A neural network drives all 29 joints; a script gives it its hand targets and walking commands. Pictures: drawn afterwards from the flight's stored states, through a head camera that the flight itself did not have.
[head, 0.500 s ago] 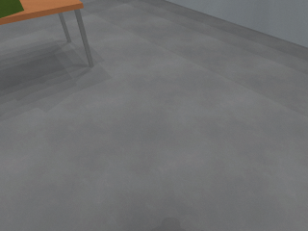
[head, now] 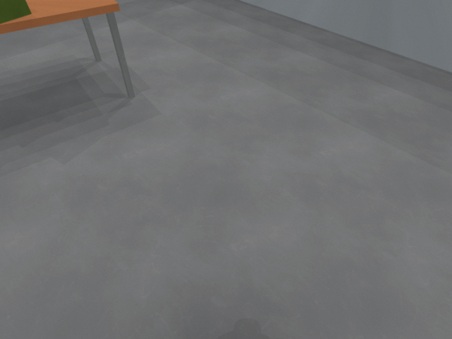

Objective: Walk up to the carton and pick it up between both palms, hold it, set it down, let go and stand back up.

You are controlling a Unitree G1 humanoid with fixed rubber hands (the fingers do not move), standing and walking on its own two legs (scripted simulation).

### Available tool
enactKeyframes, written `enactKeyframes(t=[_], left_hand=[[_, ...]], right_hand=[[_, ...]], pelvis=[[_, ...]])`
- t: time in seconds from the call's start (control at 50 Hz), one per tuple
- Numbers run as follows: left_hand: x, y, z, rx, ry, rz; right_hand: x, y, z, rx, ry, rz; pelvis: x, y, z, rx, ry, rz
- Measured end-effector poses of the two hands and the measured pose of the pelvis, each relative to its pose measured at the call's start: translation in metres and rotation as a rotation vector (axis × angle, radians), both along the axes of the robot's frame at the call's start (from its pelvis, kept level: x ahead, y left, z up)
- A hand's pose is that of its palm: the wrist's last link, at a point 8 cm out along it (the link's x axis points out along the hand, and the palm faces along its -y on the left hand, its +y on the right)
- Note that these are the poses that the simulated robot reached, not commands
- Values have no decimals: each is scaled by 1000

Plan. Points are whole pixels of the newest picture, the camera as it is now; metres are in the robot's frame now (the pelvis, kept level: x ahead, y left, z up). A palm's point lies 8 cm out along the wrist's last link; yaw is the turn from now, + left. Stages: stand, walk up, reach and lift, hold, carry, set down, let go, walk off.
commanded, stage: stand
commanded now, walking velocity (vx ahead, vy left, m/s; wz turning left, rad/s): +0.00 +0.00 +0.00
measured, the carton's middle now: out of the picture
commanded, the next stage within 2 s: none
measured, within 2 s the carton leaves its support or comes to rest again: neither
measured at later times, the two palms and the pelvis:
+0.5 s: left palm out of the picture +0.03 +0.25 -0.13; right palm out of the picture +0.04 -0.25 -0.13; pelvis +0.01 +0.00 +0.00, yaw +0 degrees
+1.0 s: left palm out of the picture +0.02 +0.24 -0.13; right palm out of the picture +0.02 -0.24 -0.13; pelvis +0.01 +0.00 +0.00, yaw +0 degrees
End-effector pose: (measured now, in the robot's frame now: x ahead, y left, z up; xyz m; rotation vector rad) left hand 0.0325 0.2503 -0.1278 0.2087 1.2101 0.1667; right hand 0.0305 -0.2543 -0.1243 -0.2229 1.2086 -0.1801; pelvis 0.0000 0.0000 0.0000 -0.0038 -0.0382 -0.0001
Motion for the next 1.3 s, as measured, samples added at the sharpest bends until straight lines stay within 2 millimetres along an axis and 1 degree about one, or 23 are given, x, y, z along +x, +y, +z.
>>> enactKeyframes(t=[0.16, 0.26, 0.48, 0.62, 1.0, 1.3], left_hand=[[-7, 1, -1, 1, 36, 7], [-10, 1, -1, 4, 55, 13], [-1, -2, -2, 1, 42, 18], [2, -5, -3, -8, 42, 18], [-16, -7, -7, -16, 94, 28], [-22, -7, -7, -14, 119, 36]], right_hand=[[-5, 2, -2, 5, 31, -1], [-4, 2, -3, 3, 40, -5], [8, 4, -3, 7, 24, -10], [9, 8, -4, 13, 25, -13], [-12, 10, -6, 12, 81, -30], [-20, 15, -9, 25, 100, -46]], pelvis=[[1, 1, 1, 0, 11, -1], [4, 1, 1, 0, 15, -1], [11, 1, 1, 1, 7, 0], [11, 1, 2, -1, 2, 2], [7, 2, 3, -1, 0, -4], [7, 3, 2, 1, 10, -7]])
